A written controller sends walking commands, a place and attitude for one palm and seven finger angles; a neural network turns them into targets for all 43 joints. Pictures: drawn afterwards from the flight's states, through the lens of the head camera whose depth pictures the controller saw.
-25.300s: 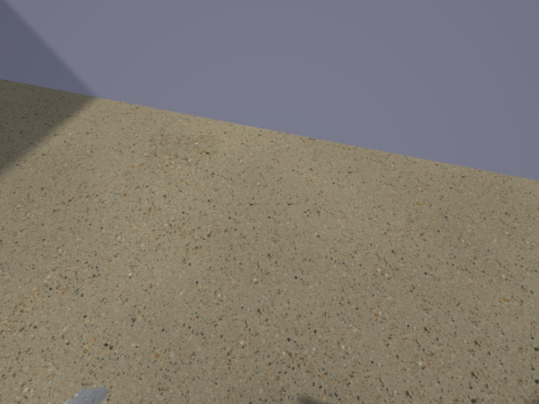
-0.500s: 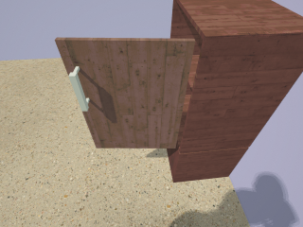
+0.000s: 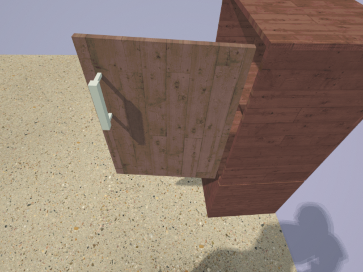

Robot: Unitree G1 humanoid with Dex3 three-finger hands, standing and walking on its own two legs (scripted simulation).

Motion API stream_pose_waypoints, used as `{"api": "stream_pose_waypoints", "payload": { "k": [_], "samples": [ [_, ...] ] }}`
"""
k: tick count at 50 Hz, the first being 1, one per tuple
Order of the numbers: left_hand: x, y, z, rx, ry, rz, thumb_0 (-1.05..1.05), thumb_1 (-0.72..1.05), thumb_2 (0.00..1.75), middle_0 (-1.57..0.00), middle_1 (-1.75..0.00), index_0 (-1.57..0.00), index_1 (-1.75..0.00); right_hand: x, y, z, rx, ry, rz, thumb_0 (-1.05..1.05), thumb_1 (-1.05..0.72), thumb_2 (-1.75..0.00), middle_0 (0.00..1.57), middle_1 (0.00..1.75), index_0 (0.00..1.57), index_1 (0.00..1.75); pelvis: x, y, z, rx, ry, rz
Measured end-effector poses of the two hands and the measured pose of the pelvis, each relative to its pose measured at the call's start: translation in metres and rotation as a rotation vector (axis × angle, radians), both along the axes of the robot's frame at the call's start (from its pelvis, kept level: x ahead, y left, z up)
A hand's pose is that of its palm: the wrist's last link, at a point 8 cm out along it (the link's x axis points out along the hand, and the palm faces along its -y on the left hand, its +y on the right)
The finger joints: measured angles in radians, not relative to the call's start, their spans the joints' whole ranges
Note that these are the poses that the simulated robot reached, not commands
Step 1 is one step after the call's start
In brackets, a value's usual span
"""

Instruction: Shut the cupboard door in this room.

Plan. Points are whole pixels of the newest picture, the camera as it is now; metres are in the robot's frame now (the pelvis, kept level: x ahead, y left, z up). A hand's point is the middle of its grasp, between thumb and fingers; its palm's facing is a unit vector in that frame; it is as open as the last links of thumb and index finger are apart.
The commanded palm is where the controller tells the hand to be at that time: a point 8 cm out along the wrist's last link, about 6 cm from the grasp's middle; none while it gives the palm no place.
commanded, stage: shuffle to correct the standing spot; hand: left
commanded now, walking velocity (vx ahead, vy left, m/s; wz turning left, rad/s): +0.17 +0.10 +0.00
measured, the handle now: (102, 102) +0.51 +0.26 +0.07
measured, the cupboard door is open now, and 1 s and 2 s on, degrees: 84 84 84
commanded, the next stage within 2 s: come to a stop and stand still in 0.16 s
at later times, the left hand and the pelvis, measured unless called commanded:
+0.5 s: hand out of the picture +0.10 +0.20 -0.17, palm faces +0.07 -0.98 -0.21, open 7.3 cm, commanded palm none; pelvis +0.08 +0.02 +0.01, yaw +1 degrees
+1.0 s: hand out of the picture +0.09 +0.20 -0.17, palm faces +0.03 -0.97 -0.23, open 7.4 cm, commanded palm none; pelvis +0.07 +0.03 +0.00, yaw +1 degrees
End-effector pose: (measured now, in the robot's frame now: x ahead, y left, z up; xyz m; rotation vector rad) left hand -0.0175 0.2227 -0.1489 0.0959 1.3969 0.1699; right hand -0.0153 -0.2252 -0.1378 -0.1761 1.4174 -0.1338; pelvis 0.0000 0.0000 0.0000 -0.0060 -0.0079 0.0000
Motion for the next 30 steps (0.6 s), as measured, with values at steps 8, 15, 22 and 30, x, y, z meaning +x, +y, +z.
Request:
{"api": "stream_pose_waypoints", "payload": {
  "k": [8, 15, 22, 30],
  "samples": [
    [0.039, 0.013, 0.005, 0.008, 0.019, -0.02, 0.01, 0.91, 0.9, -0.2, -0.3, -0.2, -0.3, 0.009, 0.017, 0.004, 0.004, 0.016, -0.019, 0.0, -0.91, -0.89, 0.2, 0.3, 0.2, 0.3, 0.029, 0.009, 0.004, 0.001, 0.005, 0.003],
    [0.112, 0.01, 0.011, 0.051, -0.165, -0.027, 0.01, 0.92, 0.9, -0.2, -0.3, -0.2, -0.3, 0.018, 0.019, -0.015, 0.06, 0.09, -0.023, 0.0, -0.91, -0.89, 0.2, 0.3, 0.2, 0.3, 0.055, 0.003, -0.006, 0.016, -0.008, 0.023],
    [0.114, 0.018, 0.02, 0.065, -0.122, -0.012, 0.0, 0.93, 0.9, -0.2, -0.3, -0.2, -0.3, 0.092, 0.02, -0.005, 0.049, -0.023, -0.015, 0.0, -0.91, -0.89, 0.2, 0.3, 0.2, 0.3, 0.071, 0.011, 0.007, 0.024, -0.01, 0.032],
    [0.106, 0.042, -0.004, 0.025, -0.037, 0.011, 0.0, 0.92, 0.9, -0.2, -0.3, -0.2, -0.3, 0.146, 0.027, 0.002, -0.034, -0.14, 0.02, 0.01, -0.94, -0.89, 0.2, 0.3, 0.2, 0.3, 0.082, 0.035, -0.004, 0.011, -0.022, 0.014]
  ]
}}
